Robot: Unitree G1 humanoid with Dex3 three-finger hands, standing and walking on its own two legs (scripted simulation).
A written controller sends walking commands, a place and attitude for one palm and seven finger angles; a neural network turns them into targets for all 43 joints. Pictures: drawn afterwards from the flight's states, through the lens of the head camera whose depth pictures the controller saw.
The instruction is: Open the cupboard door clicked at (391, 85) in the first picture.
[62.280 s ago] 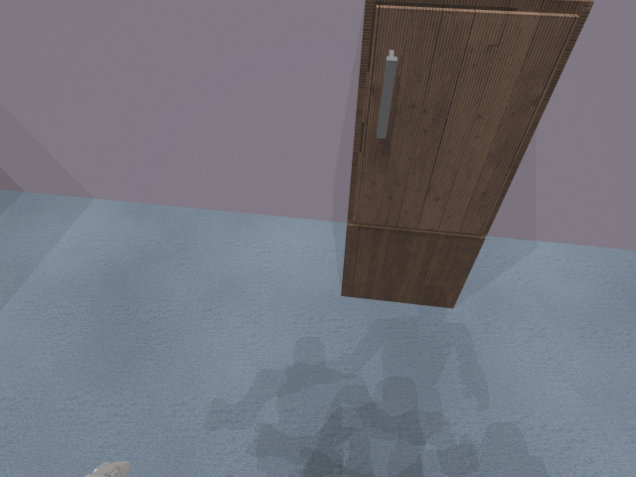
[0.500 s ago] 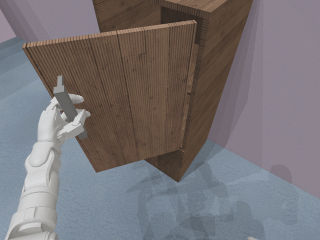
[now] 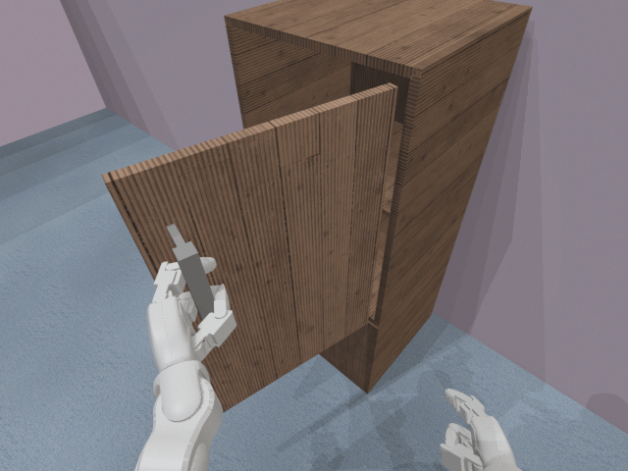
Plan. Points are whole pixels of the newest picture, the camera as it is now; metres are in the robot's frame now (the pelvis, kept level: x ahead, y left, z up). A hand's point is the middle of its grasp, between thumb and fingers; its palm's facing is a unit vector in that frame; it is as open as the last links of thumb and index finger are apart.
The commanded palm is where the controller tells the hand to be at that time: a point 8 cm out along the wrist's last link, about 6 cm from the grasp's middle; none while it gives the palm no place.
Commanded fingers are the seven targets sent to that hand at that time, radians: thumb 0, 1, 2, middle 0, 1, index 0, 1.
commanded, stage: pull the door open along its arc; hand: left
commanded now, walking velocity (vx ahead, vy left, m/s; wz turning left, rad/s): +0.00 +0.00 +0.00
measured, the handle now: (197, 287) +0.32 +0.17 +0.09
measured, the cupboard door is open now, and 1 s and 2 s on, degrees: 75 83 86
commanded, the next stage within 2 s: open thumb and fingers to let go in 0.16 s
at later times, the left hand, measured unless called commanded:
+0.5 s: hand (242, 337) +0.25 +0.10 +0.10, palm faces +0.41 -0.91 +0.02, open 7.1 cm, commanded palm +0.20 +0.13 +0.09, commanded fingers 0.00 -0.01 0.51 -0.34 -1.25 -0.34 -1.25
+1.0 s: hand (245, 332) +0.25 +0.09 +0.10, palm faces +0.35 -0.94 +0.00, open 14.8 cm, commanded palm +0.20 +0.13 +0.09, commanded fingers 0.00 -0.50 0.30 -0.17 -0.40 -0.17 -0.40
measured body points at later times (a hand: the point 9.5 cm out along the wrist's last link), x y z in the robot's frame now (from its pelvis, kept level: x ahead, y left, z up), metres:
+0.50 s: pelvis -0.01 +0.00 +0.00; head -0.03 -0.03 +0.45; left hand +0.22 +0.14 +0.10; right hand +0.18 -0.20 -0.09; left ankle -0.02 +0.14 -0.73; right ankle -0.02 -0.09 -0.73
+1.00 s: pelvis -0.04 +0.02 +0.00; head -0.05 +0.01 +0.45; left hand +0.23 +0.14 +0.10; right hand +0.16 -0.17 -0.09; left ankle -0.02 +0.14 -0.73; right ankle -0.02 -0.09 -0.73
